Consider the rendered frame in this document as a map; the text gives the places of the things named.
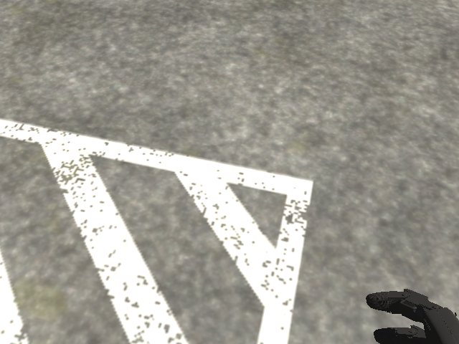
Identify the robot right hand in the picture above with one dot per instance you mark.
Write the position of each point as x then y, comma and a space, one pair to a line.
441, 326

